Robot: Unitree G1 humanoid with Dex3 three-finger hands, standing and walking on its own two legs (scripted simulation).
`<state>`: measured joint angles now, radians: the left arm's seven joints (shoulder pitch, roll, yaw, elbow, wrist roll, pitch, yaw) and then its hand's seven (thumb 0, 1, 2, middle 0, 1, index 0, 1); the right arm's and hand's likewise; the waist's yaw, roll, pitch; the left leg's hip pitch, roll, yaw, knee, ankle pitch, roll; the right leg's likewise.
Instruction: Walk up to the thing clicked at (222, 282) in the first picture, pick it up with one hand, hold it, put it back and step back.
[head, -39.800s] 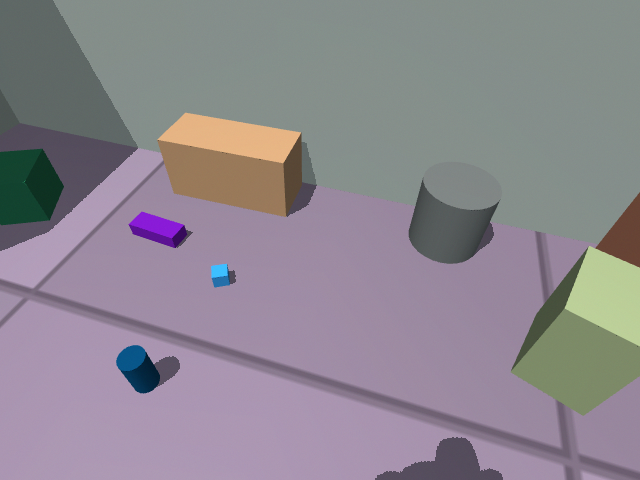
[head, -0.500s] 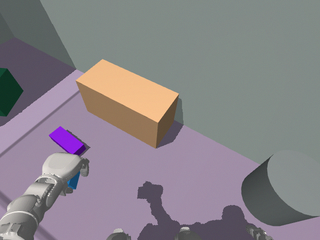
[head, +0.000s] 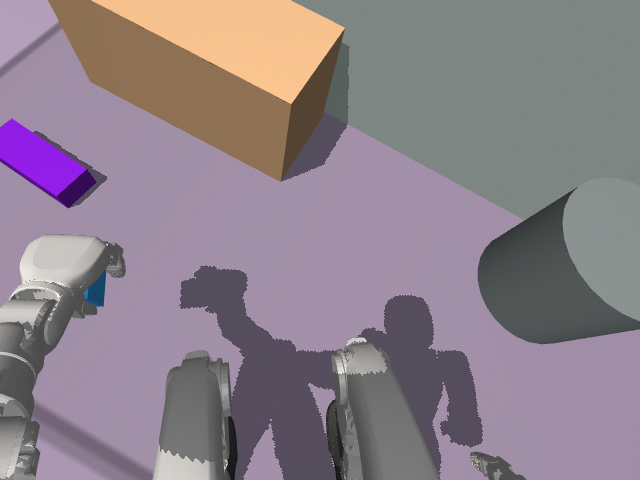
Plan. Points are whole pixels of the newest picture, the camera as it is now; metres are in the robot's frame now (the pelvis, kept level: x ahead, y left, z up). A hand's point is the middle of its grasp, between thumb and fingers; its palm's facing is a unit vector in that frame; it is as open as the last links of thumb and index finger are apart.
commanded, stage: crouch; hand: left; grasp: from above
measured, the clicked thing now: (74, 282) +0.41 +0.29 -0.18
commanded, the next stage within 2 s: lower in 0.92 s
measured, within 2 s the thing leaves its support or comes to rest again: neither
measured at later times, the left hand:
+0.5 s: hand (101, 294) +0.42 +0.29 -0.27, palm faces -0.48 +0.02 -0.88, open 6.6 cm
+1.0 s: hand (109, 297) +0.42 +0.29 -0.32, palm faces -0.47 +0.02 -0.88, open 6.9 cm
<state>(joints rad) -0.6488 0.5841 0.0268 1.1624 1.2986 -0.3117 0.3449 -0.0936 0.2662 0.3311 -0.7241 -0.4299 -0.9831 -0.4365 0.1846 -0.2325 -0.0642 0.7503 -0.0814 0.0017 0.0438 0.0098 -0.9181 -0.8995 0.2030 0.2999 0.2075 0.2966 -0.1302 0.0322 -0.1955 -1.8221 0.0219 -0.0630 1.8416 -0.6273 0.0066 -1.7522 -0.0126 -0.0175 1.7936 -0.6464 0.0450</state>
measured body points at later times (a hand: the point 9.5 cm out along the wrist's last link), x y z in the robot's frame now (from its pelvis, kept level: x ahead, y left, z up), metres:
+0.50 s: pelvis -0.01 -0.01 -0.11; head +0.22 +0.05 +0.28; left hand +0.44 +0.28 -0.21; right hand +0.07 -0.29 -0.22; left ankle +0.08 +0.12 -0.47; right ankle +0.07 -0.15 -0.47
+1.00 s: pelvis -0.01 -0.01 -0.17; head +0.22 +0.05 +0.21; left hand +0.45 +0.29 -0.27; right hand +0.04 -0.29 -0.28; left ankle +0.07 +0.12 -0.47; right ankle +0.07 -0.15 -0.47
